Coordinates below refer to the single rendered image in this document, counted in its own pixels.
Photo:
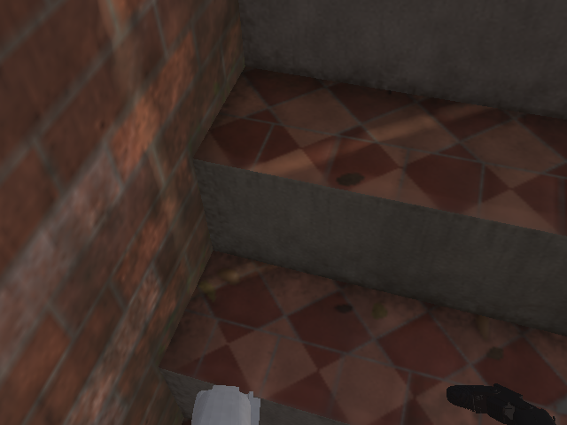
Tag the robot left thigh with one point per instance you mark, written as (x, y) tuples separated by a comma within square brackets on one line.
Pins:
[(226, 405)]

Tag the robot left shin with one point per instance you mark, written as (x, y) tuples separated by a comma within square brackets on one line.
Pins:
[(197, 397)]

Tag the right robot hand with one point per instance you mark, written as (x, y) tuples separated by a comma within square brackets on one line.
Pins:
[(500, 403)]

